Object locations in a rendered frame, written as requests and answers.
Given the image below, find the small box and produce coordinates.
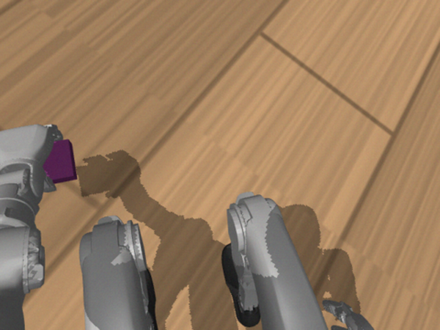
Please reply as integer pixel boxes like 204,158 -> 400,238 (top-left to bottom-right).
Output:
43,139 -> 77,184

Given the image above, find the right robot foot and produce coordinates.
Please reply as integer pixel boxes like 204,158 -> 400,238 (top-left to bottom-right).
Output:
221,243 -> 261,327

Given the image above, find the left robot arm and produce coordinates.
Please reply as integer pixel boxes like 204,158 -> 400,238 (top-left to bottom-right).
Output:
0,159 -> 45,330

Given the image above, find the left robot hand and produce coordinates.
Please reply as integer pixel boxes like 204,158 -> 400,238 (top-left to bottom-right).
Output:
0,124 -> 63,193

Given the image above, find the left robot foot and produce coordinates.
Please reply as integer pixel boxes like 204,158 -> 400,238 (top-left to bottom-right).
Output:
144,268 -> 158,330

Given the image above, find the right robot hand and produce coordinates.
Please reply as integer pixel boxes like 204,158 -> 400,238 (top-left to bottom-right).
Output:
322,300 -> 374,330

